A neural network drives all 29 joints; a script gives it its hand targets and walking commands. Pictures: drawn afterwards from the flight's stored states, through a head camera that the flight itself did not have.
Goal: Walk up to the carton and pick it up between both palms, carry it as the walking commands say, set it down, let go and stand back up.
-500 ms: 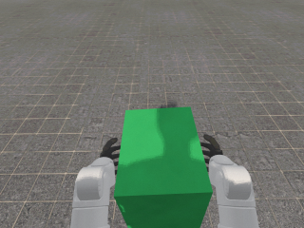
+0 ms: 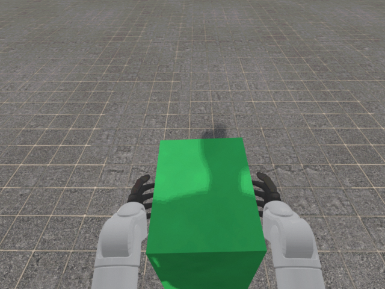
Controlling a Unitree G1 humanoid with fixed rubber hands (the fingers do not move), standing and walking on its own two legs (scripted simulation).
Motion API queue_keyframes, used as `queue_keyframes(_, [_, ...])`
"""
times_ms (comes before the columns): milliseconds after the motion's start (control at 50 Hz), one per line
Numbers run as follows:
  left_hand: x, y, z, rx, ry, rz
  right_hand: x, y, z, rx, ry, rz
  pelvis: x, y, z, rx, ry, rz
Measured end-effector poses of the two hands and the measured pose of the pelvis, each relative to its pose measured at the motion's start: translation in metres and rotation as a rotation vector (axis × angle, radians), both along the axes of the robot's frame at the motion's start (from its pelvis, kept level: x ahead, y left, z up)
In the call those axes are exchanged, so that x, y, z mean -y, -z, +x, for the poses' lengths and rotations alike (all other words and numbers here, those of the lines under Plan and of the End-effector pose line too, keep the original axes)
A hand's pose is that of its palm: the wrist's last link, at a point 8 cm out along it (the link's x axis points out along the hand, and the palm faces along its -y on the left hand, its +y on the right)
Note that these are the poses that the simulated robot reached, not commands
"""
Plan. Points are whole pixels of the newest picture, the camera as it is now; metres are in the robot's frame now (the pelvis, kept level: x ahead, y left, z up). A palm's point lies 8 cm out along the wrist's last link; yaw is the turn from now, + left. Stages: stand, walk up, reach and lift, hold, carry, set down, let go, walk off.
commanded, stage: carry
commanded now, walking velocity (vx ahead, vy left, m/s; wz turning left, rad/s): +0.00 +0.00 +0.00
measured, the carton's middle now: (203, 217) +0.30 +0.00 -0.01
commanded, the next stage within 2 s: hold in 0.78 s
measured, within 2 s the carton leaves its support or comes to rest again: neither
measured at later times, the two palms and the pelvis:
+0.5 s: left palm (139, 207) +0.29 +0.13 +0.06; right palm (273, 207) +0.29 -0.14 +0.06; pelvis +0.01 +0.00 +0.00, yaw +0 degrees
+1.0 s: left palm (149, 207) +0.30 +0.12 +0.03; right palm (277, 211) +0.29 -0.15 +0.04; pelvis +0.01 +0.00 +0.00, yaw -5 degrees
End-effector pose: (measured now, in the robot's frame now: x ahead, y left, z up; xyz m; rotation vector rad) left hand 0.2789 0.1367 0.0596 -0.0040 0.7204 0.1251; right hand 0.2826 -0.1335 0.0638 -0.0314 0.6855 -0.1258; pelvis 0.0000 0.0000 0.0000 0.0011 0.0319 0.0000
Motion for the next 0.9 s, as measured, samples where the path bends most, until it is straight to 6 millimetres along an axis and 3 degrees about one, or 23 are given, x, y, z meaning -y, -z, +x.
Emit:
queue_keyframes(780, [0.006, 0.003, 0.012, 0.012, -0.004, 0.004, 0.006, 0.007, 0.011, 0.000, -0.008, -0.002, 0.008, -0.001, 0.010, 0.000, -0.010, 0.002])
queue_keyframes(900, [0.009, 0.034, 0.009, -0.041, 0.043, 0.016, 0.010, 0.029, 0.006, -0.055, -0.037, -0.071, 0.008, -0.005, 0.009, 0.109, 0.058, 0.004])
